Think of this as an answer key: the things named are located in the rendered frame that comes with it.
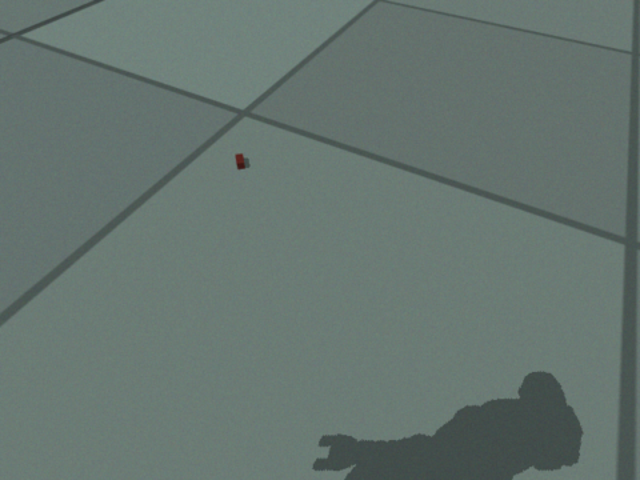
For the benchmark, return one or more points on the small box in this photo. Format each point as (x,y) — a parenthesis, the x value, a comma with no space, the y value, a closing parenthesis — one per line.
(240,161)

